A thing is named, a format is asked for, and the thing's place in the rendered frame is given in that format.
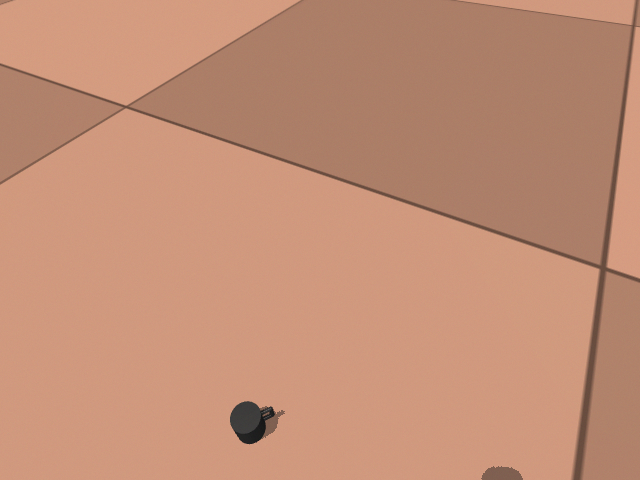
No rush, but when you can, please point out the mug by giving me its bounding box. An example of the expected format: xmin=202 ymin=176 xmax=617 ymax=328
xmin=230 ymin=401 xmax=275 ymax=444

